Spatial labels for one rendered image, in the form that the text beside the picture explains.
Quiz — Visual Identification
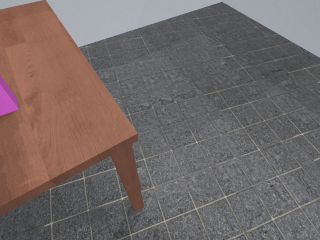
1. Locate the sponge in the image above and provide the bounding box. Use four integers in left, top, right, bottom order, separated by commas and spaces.
0, 75, 19, 116

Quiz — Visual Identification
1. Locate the table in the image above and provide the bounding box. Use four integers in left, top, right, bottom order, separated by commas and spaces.
0, 0, 144, 216

